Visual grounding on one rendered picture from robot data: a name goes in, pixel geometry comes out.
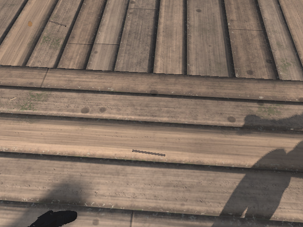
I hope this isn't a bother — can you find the robot left hand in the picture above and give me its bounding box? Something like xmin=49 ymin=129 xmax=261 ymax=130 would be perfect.
xmin=27 ymin=210 xmax=78 ymax=227

